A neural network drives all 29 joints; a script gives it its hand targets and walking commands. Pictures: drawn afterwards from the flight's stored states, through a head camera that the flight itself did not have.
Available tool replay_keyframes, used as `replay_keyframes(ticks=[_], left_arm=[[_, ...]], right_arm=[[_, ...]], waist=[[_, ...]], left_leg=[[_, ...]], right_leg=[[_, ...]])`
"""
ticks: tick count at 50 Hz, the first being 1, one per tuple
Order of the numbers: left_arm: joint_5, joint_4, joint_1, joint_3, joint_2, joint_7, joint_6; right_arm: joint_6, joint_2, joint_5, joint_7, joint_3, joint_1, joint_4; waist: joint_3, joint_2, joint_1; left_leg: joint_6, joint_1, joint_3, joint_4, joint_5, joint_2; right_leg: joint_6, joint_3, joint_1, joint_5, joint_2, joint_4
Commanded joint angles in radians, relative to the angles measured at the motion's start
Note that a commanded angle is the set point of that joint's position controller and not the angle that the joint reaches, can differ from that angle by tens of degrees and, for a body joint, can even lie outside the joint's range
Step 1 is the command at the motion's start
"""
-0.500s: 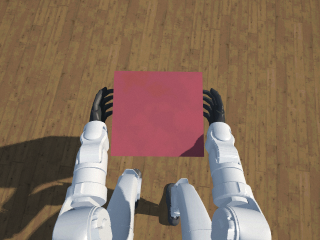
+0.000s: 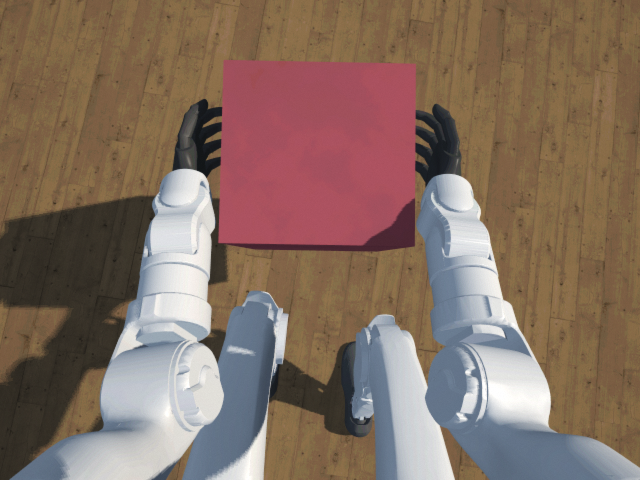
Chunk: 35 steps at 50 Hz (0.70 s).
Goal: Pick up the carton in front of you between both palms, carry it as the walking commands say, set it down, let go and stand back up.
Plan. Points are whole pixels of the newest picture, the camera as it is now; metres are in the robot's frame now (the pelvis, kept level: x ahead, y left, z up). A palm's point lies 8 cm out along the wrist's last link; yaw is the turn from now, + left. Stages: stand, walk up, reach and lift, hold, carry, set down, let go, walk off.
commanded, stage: set down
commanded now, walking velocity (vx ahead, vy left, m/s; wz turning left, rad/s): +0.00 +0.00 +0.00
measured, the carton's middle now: (317, 177) +0.47 +0.05 -0.16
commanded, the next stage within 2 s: none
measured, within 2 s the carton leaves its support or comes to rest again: rests again in 1.20 s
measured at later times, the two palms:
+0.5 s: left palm (213, 173) +0.47 +0.22 -0.25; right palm (399, 171) +0.52 -0.08 -0.24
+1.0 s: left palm (217, 173) +0.50 +0.23 -0.32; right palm (381, 179) +0.53 -0.07 -0.33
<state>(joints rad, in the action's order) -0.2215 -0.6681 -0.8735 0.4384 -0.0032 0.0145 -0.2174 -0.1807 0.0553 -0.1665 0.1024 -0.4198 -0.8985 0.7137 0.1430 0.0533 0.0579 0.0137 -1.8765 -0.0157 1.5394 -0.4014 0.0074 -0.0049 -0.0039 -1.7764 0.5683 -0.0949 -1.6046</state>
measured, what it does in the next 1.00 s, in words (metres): lowers itself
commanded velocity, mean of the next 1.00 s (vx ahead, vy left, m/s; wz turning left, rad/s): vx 0.00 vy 0.00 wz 0.00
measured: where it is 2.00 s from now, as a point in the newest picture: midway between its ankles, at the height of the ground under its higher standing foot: (311, 387)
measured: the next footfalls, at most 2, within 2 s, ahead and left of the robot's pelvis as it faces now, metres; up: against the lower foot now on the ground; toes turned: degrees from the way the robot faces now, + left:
none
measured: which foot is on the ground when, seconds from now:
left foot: down 0.00-1.00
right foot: down 0.00-1.00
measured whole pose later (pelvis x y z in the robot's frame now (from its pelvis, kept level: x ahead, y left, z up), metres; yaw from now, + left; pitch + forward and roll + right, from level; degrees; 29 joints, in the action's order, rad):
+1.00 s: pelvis -0.02 +0.00 -0.17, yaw -1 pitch +39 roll -2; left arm -0.02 -0.93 -1.36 0.34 0.27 0.03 -0.24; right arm -0.20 -0.16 0.02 0.19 -0.22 -1.39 0.94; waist -0.28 0.03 0.11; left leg 0.02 -2.33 -0.01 2.12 -0.47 -0.01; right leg 0.00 -0.04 -2.21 0.68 -0.12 -2.21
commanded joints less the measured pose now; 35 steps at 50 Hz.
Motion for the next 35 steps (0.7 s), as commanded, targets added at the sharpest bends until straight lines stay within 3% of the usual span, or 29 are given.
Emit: replay_keyframes(ticks=[1,2,3,4,5,6,8,10,11,12,14,15,16,17,18,19,20,21,22,23,25,26,27,28,31,32,33,35], left_arm=[[0.094,0.007,-0.58,-0.479,-0.808,-0.149,0.011],[0.11,0.004,-0.598,-0.484,-0.817,-0.149,0.005],[0.118,0.018,-0.622,-0.493,-0.813,-0.153,0.004],[0.122,0.0,-0.599,-0.491,-0.826,-0.15,-0.001],[0.111,0.024,-0.657,-0.491,-0.789,-0.155,0.0],[0.116,-0.021,-0.619,-0.479,-0.806,-0.155,-0.012],[0.123,-0.011,-0.658,-0.472,-0.821,-0.156,-0.015],[0.131,0.016,-0.693,-0.482,-0.78,-0.152,-0.016],[0.149,0.014,-0.731,-0.491,-0.778,-0.154,-0.017],[0.133,0.002,-0.718,-0.477,-0.762,-0.157,-0.02],[0.164,0.028,-0.788,-0.497,-0.761,-0.165,-0.025],[0.165,0.013,-0.798,-0.484,-0.766,-0.167,-0.027],[0.157,0.008,-0.802,-0.475,-0.748,-0.167,-0.027],[0.157,-0.001,-0.8,-0.478,-0.745,-0.17,-0.031],[0.157,0.005,-0.813,-0.473,-0.74,-0.175,-0.032],[0.161,0.022,-0.852,-0.479,-0.717,-0.178,-0.033],[0.16,0.006,-0.86,-0.465,-0.705,-0.18,-0.034],[0.164,0.003,-0.868,-0.473,-0.722,-0.181,-0.038],[0.166,-0.003,-0.875,-0.465,-0.717,-0.186,-0.039],[0.178,0.003,-0.899,-0.483,-0.707,-0.188,-0.037],[0.178,-0.015,-0.913,-0.464,-0.689,-0.191,-0.038],[0.179,-0.022,-0.923,-0.471,-0.675,-0.191,-0.037],[0.2,0.001,-0.938,-0.479,-0.678,-0.192,-0.031],[0.189,-0.022,-0.946,-0.466,-0.661,-0.194,-0.03],[0.221,-0.022,-1.001,-0.478,-0.642,-0.202,-0.023],[0.215,-0.04,-1.002,-0.467,-0.612,-0.2,-0.019],[0.237,-0.034,-1.016,-0.466,-0.626,-0.198,-0.014],[0.282,-0.04,-1.025,-0.488,-0.68,-0.212,-0.011]], right_arm=[[0.013,0.847,0.081,-0.175,0.489,-0.604,0.002],[0.012,0.843,0.079,-0.171,0.487,-0.599,-0.003],[0.011,0.849,0.104,-0.174,0.5,-0.632,-0.023],[0.007,0.836,0.096,-0.172,0.503,-0.635,-0.016],[0.004,0.858,0.113,-0.176,0.497,-0.674,-0.018],[0.002,0.832,0.108,-0.176,0.506,-0.685,-0.016],[-0.006,0.814,0.102,-0.176,0.492,-0.715,-0.01],[-0.01,0.817,0.125,-0.175,0.51,-0.755,-0.012],[-0.013,0.818,0.123,-0.176,0.49,-0.749,0.0],[-0.017,0.811,0.12,-0.177,0.492,-0.78,-0.004],[-0.023,0.789,0.125,-0.177,0.479,-0.785,0.016],[-0.02,0.78,0.131,-0.176,0.478,-0.828,0.016],[-0.024,0.787,0.128,-0.171,0.479,-0.817,0.029],[-0.026,0.78,0.129,-0.176,0.469,-0.835,0.032],[-0.03,0.776,0.127,-0.181,0.471,-0.829,0.049],[-0.035,0.781,0.135,-0.183,0.465,-0.84,0.059],[-0.034,0.785,0.143,-0.187,0.473,-0.872,0.051],[-0.032,0.773,0.154,-0.188,0.479,-0.879,0.049],[-0.036,0.759,0.147,-0.184,0.483,-0.9,0.059],[-0.034,0.753,0.161,-0.185,0.48,-0.91,0.061],[-0.034,0.753,0.172,-0.182,0.487,-0.924,0.083],[-0.026,0.725,0.182,-0.185,0.495,-0.949,0.065],[-0.023,0.725,0.192,-0.183,0.504,-0.976,0.055],[-0.028,0.715,0.198,-0.181,0.506,-0.969,0.091],[-0.014,0.683,0.221,-0.179,0.53,-1.041,0.066],[-0.015,0.674,0.237,-0.174,0.541,-1.035,0.087],[-0.011,0.691,0.258,-0.176,0.557,-1.066,0.068],[0.005,0.663,0.269,-0.173,0.571,-1.108,0.04]], waist=[[0.95,-0.037,0.048],[0.962,-0.03,0.021],[0.993,-0.049,0.062],[0.986,-0.031,0.027],[0.978,-0.04,0.072],[0.966,-0.032,0.048],[0.983,-0.042,0.045],[1.039,-0.036,0.071],[0.981,-0.039,0.049],[0.975,-0.036,0.077],[0.985,-0.041,0.035],[0.996,-0.059,0.046],[0.992,-0.041,0.056],[0.959,-0.058,0.051],[0.963,-0.045,0.048],[0.964,-0.048,0.066],[0.96,-0.016,0.068],[0.975,-0.052,0.073],[0.947,-0.034,0.067],[0.953,-0.052,0.058],[0.93,-0.034,0.083],[0.934,-0.066,0.076],[0.939,-0.03,0.065],[0.92,-0.04,0.099],[0.883,-0.025,0.08],[0.905,-0.04,0.113],[0.918,0.001,0.106],[0.93,-0.014,0.069]], left_leg=[[-0.035,0.782,0.004,-0.028,0.27,0.13],[-0.041,0.761,0.004,-0.005,0.275,0.126],[-0.04,0.762,0.016,0.01,0.307,0.127],[-0.041,0.759,-0.001,0.02,0.294,0.123],[-0.038,0.747,0.018,0.03,0.289,0.129],[-0.039,0.721,0.003,0.044,0.293,0.124],[-0.045,0.703,0.014,0.076,0.286,0.125],[-0.046,0.701,0.017,0.099,0.289,0.125],[-0.044,0.675,0.014,0.111,0.309,0.12],[-0.037,0.664,0.021,0.13,0.293,0.124],[-0.048,0.636,0.013,0.155,0.29,0.114],[-0.046,0.627,0.022,0.173,0.275,0.115],[-0.044,0.638,0.024,0.177,0.269,0.114],[-0.043,0.622,0.019,0.197,0.294,0.113],[-0.042,0.6,0.017,0.212,0.293,0.109],[-0.042,0.58,0.033,0.232,0.282,0.112],[-0.036,0.574,0.027,0.232,0.281,0.11],[-0.04,0.601,0.031,0.247,0.295,0.107],[-0.042,0.545,0.038,0.269,0.284,0.106],[-0.04,0.562,0.034,0.279,0.284,0.104],[-0.037,0.542,0.044,0.31,0.283,0.1],[-0.038,0.56,0.046,0.321,0.289,0.096],[-0.033,0.544,0.029,0.339,0.304,0.093],[-0.037,0.528,0.052,0.355,0.299,0.092],[-0.032,0.485,0.04,0.384,0.282,0.084],[-0.032,0.523,0.054,0.403,0.306,0.079],[-0.025,0.53,0.046,0.409,0.307,0.078],[-0.027,0.529,0.032,0.445,0.361,0.075]], right_leg=[[0.028,0.01,0.148,-0.175,-0.118,0.133],[0.028,0.007,0.159,-0.193,-0.119,0.117],[0.027,0.011,0.146,-0.206,-0.118,0.1],[0.033,-0.011,0.126,-0.196,-0.119,0.077],[0.029,0.001,0.097,-0.181,-0.125,0.07],[0.031,-0.005,0.087,-0.188,-0.119,0.053],[0.029,-0.01,0.064,-0.176,-0.121,0.027],[0.03,-0.016,0.062,-0.184,-0.122,-0.017],[0.028,-0.021,0.018,-0.185,-0.124,-0.023],[0.031,-0.018,0.0,-0.16,-0.121,-0.032],[0.023,-0.029,-0.002,-0.173,-0.119,-0.066],[0.021,-0.025,-0.021,-0.158,-0.116,-0.083],[0.028,-0.037,-0.031,-0.157,-0.12,-0.096],[0.024,-0.032,-0.066,-0.151,-0.117,-0.104],[0.022,-0.034,-0.054,-0.169,-0.117,-0.124],[0.019,-0.026,-0.048,-0.156,-0.113,-0.132],[0.029,-0.044,-0.061,-0.162,-0.116,-0.153],[0.025,-0.04,-0.07,-0.169,-0.113,-0.167],[0.024,-0.036,-0.066,-0.16,-0.115,-0.167],[0.027,-0.046,-0.087,-0.155,-0.114,-0.192],[0.023,-0.038,-0.086,-0.146,-0.112,-0.203],[0.025,-0.044,-0.123,-0.144,-0.109,-0.225],[0.023,-0.05,-0.103,-0.162,-0.111,-0.247],[0.022,-0.037,-0.08,-0.155,-0.106,-0.244],[0.017,-0.038,-0.093,-0.156,-0.105,-0.283],[0.023,-0.035,-0.091,-0.163,-0.103,-0.298],[0.028,-0.044,-0.06,-0.166,-0.104,-0.304],[0.017,-0.05,-0.052,-0.217,-0.099,-0.336]])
